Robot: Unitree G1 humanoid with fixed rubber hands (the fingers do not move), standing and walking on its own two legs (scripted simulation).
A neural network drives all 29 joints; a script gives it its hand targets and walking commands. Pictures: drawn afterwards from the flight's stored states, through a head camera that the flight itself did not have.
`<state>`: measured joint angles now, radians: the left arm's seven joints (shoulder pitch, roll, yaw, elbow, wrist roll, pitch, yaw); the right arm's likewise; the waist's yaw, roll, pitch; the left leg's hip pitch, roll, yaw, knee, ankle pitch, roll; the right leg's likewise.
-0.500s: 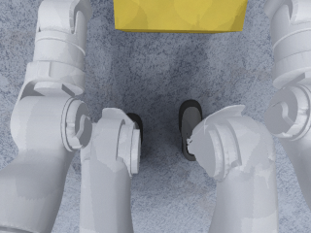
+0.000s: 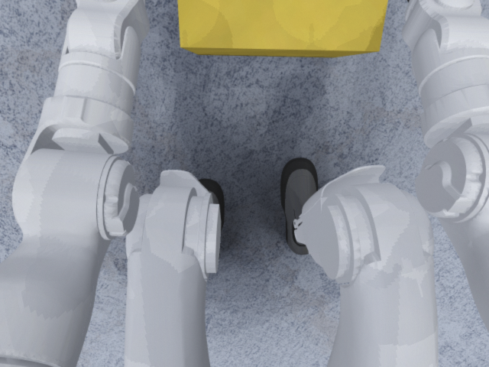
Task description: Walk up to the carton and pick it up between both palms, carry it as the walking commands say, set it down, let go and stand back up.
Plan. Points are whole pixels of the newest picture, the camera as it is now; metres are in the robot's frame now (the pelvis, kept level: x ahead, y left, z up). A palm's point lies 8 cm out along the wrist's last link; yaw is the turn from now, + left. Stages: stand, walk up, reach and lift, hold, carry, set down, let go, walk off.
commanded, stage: set down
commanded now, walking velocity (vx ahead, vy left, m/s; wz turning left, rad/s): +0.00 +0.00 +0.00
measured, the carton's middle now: out of the picture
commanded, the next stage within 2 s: let go in 1.76 s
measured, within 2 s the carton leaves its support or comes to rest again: neither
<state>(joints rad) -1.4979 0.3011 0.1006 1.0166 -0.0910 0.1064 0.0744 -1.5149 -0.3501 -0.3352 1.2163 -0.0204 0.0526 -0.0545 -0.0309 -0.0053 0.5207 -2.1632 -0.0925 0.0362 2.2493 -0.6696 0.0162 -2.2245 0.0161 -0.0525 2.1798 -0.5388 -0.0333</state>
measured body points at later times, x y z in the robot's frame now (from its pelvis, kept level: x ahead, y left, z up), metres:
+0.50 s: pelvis -0.01 +0.00 -0.01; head +0.37 +0.00 +0.22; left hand +0.57 +0.16 -0.19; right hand +0.55 -0.23 -0.18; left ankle +0.09 +0.10 -0.34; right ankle +0.13 -0.10 -0.34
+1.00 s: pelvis -0.02 -0.01 +0.06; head +0.34 -0.03 +0.32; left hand +0.59 +0.16 -0.03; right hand +0.56 -0.26 -0.04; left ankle +0.09 +0.10 -0.34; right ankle +0.12 -0.10 -0.34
